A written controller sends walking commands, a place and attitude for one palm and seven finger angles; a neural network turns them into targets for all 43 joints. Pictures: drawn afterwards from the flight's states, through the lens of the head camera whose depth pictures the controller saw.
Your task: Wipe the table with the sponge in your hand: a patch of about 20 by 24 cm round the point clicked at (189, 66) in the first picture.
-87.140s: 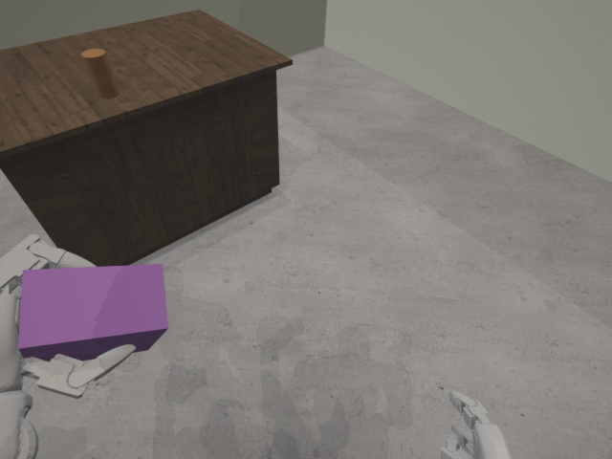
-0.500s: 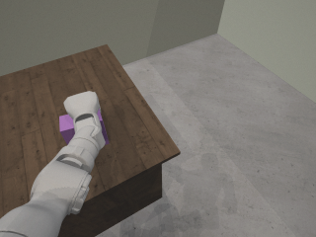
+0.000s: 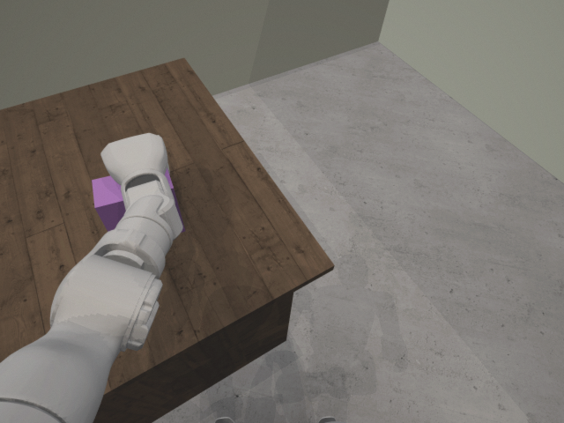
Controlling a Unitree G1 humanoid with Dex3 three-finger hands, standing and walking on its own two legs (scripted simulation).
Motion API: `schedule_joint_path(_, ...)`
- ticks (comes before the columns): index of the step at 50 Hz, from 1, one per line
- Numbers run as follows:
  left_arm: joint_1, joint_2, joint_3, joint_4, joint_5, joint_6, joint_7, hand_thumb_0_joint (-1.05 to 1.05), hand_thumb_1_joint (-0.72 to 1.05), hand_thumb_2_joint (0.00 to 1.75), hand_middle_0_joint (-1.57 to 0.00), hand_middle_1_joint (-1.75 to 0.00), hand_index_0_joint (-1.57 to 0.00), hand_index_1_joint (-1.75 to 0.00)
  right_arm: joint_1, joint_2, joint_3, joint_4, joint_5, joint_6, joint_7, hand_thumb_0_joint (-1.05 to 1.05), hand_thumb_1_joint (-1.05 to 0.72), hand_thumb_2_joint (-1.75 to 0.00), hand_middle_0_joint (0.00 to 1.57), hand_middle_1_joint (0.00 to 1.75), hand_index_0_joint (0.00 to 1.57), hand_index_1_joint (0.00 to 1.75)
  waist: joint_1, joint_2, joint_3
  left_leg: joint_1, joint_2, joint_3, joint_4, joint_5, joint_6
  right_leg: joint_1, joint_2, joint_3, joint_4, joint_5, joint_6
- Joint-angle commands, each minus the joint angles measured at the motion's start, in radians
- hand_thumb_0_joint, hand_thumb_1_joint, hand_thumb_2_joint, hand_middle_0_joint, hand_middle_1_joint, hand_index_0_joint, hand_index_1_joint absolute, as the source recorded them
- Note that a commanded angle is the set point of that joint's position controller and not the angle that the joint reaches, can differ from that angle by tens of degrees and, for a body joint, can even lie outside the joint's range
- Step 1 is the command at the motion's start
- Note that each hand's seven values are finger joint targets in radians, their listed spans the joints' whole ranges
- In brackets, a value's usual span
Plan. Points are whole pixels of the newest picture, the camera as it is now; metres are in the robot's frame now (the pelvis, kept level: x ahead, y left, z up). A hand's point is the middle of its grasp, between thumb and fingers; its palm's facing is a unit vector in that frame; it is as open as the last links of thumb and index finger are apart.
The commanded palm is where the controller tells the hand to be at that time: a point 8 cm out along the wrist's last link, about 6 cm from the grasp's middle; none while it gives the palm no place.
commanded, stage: wipe forward along the third lane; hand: left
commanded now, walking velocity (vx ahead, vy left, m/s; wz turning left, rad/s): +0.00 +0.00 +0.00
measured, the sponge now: (144, 214) +0.46 +0.21 -0.02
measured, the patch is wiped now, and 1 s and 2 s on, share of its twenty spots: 0.90 1.00 1.00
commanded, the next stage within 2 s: wipe back along the third lane in 0.02 s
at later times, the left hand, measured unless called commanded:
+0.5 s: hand (141, 181) +0.48 +0.20 +0.03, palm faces -0.04 -0.02 -1.00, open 10.2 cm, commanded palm +0.45 +0.18 +0.06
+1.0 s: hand (151, 204) +0.44 +0.18 +0.03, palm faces -0.04 -0.05 -1.00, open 10.2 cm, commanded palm +0.39 +0.15 +0.06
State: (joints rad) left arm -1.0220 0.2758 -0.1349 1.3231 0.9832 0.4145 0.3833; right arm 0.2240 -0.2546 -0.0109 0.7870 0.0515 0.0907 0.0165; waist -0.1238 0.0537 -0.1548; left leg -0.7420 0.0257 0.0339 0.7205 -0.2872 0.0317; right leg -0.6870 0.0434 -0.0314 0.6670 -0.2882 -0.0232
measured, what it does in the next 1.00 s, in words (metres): stands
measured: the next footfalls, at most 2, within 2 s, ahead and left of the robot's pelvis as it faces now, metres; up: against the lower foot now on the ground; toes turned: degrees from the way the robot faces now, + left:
none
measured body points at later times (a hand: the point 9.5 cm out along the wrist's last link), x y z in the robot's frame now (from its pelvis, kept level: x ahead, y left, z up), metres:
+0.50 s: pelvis +0.01 +0.02 +0.00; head +0.08 +0.03 +0.45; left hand +0.48 +0.20 +0.09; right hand +0.05 -0.24 -0.13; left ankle +0.03 +0.10 -0.71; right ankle +0.01 -0.11 -0.71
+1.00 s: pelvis +0.05 +0.01 +0.02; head +0.07 +0.00 +0.47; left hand +0.43 +0.18 +0.09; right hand +0.23 -0.22 -0.10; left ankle +0.03 +0.10 -0.71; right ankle +0.01 -0.11 -0.71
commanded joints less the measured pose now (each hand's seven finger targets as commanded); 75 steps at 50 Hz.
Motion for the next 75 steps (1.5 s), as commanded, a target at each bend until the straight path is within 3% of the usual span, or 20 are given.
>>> schedule_joint_path(1,-0.359,0.22,0.002,-0.041,0.037,0.03,0.043,0.0,0.1,1.3,-1.2,-1.6,-1.2,-1.6,0.071,-0.166,-0.047,-0.068,-0.009,-0.026,-0.008,0.0,-0.9,-0.9,0.2,0.3,0.2,0.3,-0.039,-0.076,-0.294,0.187,-0.002,-0.032,-0.06,0.113,0.016,0.119,-0.003,0.01,-0.082,0.184,-0.006)
schedule_joint_path(6,-0.45,0.263,0.01,-0.006,0.048,0.044,0.044,0.0,0.1,1.3,-1.2,-1.6,-1.2,-1.6,0.093,-0.175,-0.045,-0.061,-0.011,-0.032,-0.006,0.0,-0.9,-0.9,0.2,0.3,0.2,0.3,-0.059,-0.054,-0.297,0.175,0.002,-0.044,-0.056,0.081,0.019,0.078,0.002,0.007,-0.077,0.12,-0.007)
schedule_joint_path(9,-0.368,0.19,-0.014,-0.008,0.033,0.039,0.032,0.0,0.1,1.3,-1.2,-1.6,-1.2,-1.6,0.097,-0.164,-0.051,-0.076,-0.011,-0.035,0.006,0.0,-0.9,-0.9,0.2,0.3,0.2,0.3,-0.03,-0.018,-0.362,0.221,0.006,-0.047,-0.051,0.122,0.014,0.088,0.008,0.0,-0.066,0.134,-0.012)
schedule_joint_path(13,-0.289,0.11,-0.031,-0.035,0.006,0.023,0.018,0.0,0.1,1.3,-1.2,-1.6,-1.2,-1.6,0.095,-0.154,-0.061,-0.085,-0.011,-0.032,0.017,0.0,-0.9,-0.9,0.2,0.3,0.2,0.3,-0.012,-0.039,-0.384,0.262,0.015,-0.053,-0.05,0.17,0.01,0.096,0.017,-0.011,-0.064,0.162,-0.016)
schedule_joint_path(17,-0.256,0.085,-0.044,-0.045,-0.028,0.029,0.028,0.0,0.1,1.3,-1.2,-1.6,-1.2,-1.6,0.081,-0.154,-0.056,-0.084,-0.004,-0.027,0.02,0.0,-0.9,-0.9,0.2,0.3,0.2,0.3,-0.005,-0.086,-0.326,0.237,0.013,-0.048,-0.077,0.129,0.011,0.118,0.016,-0.011,-0.087,0.141,-0.01)
schedule_joint_path(22,-0.165,0.019,-0.07,-0.067,-0.041,0.05,0.036,0.0,0.1,1.3,-1.2,-1.6,-1.2,-1.6,0.052,-0.142,-0.059,-0.08,0.0,-0.017,0.033,0.0,-0.9,-0.9,0.2,0.3,0.2,0.3,0.032,-0.056,-0.312,0.297,0.016,-0.048,-0.104,0.171,0.002,0.136,0.018,-0.022,-0.099,0.154,-0.021)
schedule_joint_path(26,-0.127,-0.046,-0.108,-0.099,-0.052,0.061,0.031,0.0,0.1,1.3,-1.2,-1.6,-1.2,-1.6,0.019,-0.133,-0.058,-0.082,0.002,-0.002,0.04,0.0,-0.9,-0.9,0.2,0.3,0.2,0.3,0.042,-0.066,-0.282,0.338,0.018,-0.052,-0.123,0.206,-0.002,0.15,0.018,-0.031,-0.111,0.174,-0.026)
schedule_joint_path(29,-0.088,-0.105,-0.135,-0.132,-0.064,0.063,0.031,0.0,0.1,1.3,-1.2,-1.6,-1.2,-1.6,-0.007,-0.124,-0.063,-0.085,0.002,0.009,0.046,0.0,-0.9,-0.9,0.2,0.3,0.2,0.3,0.055,-0.051,-0.281,0.387,0.02,-0.056,-0.128,0.264,-0.006,0.163,0.017,-0.033,-0.113,0.21,-0.031)
schedule_joint_path(33,-0.045,-0.191,-0.175,-0.19,-0.084,0.064,0.024,0.0,0.1,1.3,-1.2,-1.6,-1.2,-1.6,-0.055,-0.11,-0.066,-0.098,0.004,0.028,0.048,0.0,-0.9,-0.9,0.2,0.3,0.2,0.3,0.065,-0.097,-0.29,0.421,0.019,-0.054,-0.132,0.343,-0.008,0.213,0.013,-0.035,-0.116,0.294,-0.034)
schedule_joint_path(35,-0.033,-0.175,-0.173,-0.198,-0.081,0.07,0.024,0.0,0.1,1.3,-1.2,-1.6,-1.2,-1.6,-0.062,-0.115,-0.064,-0.09,0.0,0.045,0.047,0.0,-0.9,-0.9,0.2,0.3,0.2,0.3,0.063,-0.112,-0.285,0.434,0.015,-0.044,-0.132,0.357,-0.009,0.24,0.009,-0.032,-0.123,0.339,-0.032)
schedule_joint_path(38,0.006,-0.246,-0.214,-0.261,-0.086,0.074,0.016,0.0,0.1,1.3,-1.2,-1.6,-1.2,-1.6,-0.106,-0.1,-0.065,-0.108,0.004,0.061,0.05,0.0,-0.9,-0.9,0.2,0.3,0.2,0.3,0.081,-0.096,-0.297,0.459,0.014,-0.044,-0.132,0.433,-0.011,0.271,0.004,-0.033,-0.118,0.399,-0.039)
schedule_joint_path(43,0.116,-0.236,-0.221,-0.346,-0.08,0.099,-0.001,0.0,0.1,1.3,-1.2,-1.6,-1.2,-1.6,-0.159,-0.101,-0.065,-0.128,0.0,0.102,0.056,0.0,-0.9,-0.9,0.2,0.3,0.2,0.3,0.105,-0.132,-0.311,0.472,0.002,-0.032,-0.125,0.506,-0.007,0.366,-0.007,-0.024,-0.12,0.532,-0.042)
schedule_joint_path(45,0.136,-0.247,-0.253,-0.365,-0.068,0.113,-0.009,0.0,0.1,1.3,-1.2,-1.6,-1.2,-1.6,-0.171,-0.105,-0.063,-0.126,-0.002,0.121,0.056,0.0,-0.9,-0.9,0.2,0.3,0.2,0.3,0.097,-0.134,-0.282,0.481,0.0,-0.026,-0.126,0.503,-0.006,0.369,-0.01,-0.024,-0.126,0.549,-0.041)
schedule_joint_path(48,0.211,-0.237,-0.252,-0.438,-0.069,0.134,-0.031,0.0,0.1,1.3,-1.2,-1.6,-1.2,-1.6,-0.214,-0.102,-0.057,-0.156,0.004,0.139,0.057,0.0,-0.9,-0.9,0.2,0.3,0.2,0.3,0.122,-0.144,-0.281,0.471,-0.012,-0.022,-0.136,0.511,-0.003,0.431,-0.018,-0.019,-0.131,0.603,-0.046)
schedule_joint_path(49,0.216,-0.222,-0.257,-0.451,-0.061,0.139,-0.034,0.0,0.1,1.3,-1.2,-1.6,-1.2,-1.6,-0.216,-0.108,-0.056,-0.154,0.002,0.147,0.054,0.0,-0.9,-0.9,0.2,0.3,0.2,0.3,0.114,-0.142,-0.256,0.476,-0.014,-0.017,-0.138,0.495,-0.002,0.433,-0.019,-0.015,-0.135,0.611,-0.046)
schedule_joint_path(52,0.23,-0.203,-0.263,-0.486,-0.04,0.157,-0.051,0.0,0.1,1.3,-1.2,-1.6,-1.2,-1.6,-0.235,-0.107,-0.048,-0.166,0.007,0.161,0.046,0.0,-0.9,-0.9,0.2,0.3,0.2,0.3,0.117,-0.142,-0.228,0.468,-0.024,-0.018,-0.155,0.44,-0.001,0.439,-0.019,-0.013,-0.149,0.574,-0.05)
schedule_joint_path(57,0.255,-0.237,-0.313,-0.537,-0.029,0.157,-0.074,0.0,0.1,1.3,-1.2,-1.6,-1.2,-1.6,-0.264,-0.101,-0.043,-0.186,0.012,0.168,0.039,0.0,-0.9,-0.9,0.2,0.3,0.2,0.3,0.118,-0.122,-0.206,0.477,-0.032,-0.019,-0.165,0.396,0.0,0.429,-0.019,-0.01,-0.158,0.521,-0.056)
schedule_joint_path(63,0.302,-0.204,-0.27,-0.587,-0.044,0.137,-0.073,0.0,0.1,1.3,-1.2,-1.6,-1.2,-1.6,-0.289,-0.096,-0.039,-0.21,0.018,0.163,0.027,0.0,-0.9,-0.9,0.2,0.3,0.2,0.3,0.142,-0.16,-0.213,0.452,-0.038,-0.023,-0.187,0.327,-0.001,0.461,-0.02,0.0,-0.169,0.463,-0.057)
schedule_joint_path(65,0.3,-0.221,-0.302,-0.572,-0.03,0.14,-0.065,0.0,0.1,1.3,-1.2,-1.6,-1.2,-1.6,-0.286,-0.098,-0.037,-0.206,0.017,0.162,0.026,0.0,-0.9,-0.9,0.2,0.3,0.2,0.3,0.132,-0.14,-0.165,0.449,-0.04,-0.021,-0.194,0.28,0.0,0.427,-0.017,-0.002,-0.181,0.398,-0.057)
schedule_joint_path(75,0.316,-0.184,-0.266,-0.561,-0.047,0.131,-0.046,0.0,0.1,1.3,-1.2,-1.6,-1.2,-1.6,-0.305,-0.093,-0.031,-0.207,0.025,0.14,0.007,0.0,-0.9,-0.9,0.2,0.3,0.2,0.3,0.144,-0.145,-0.126,0.424,-0.046,-0.015,-0.226,0.143,0.001,0.407,-0.016,0.022,-0.227,0.199,-0.05)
